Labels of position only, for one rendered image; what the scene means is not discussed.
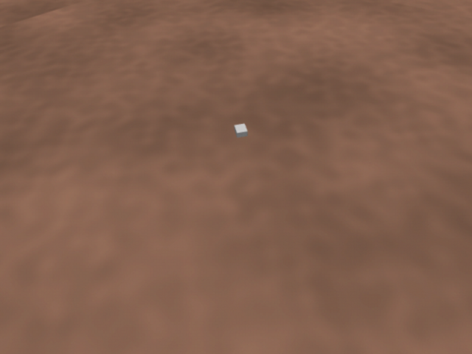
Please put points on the small box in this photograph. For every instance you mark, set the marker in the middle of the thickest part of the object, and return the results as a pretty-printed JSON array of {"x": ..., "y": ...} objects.
[{"x": 241, "y": 130}]

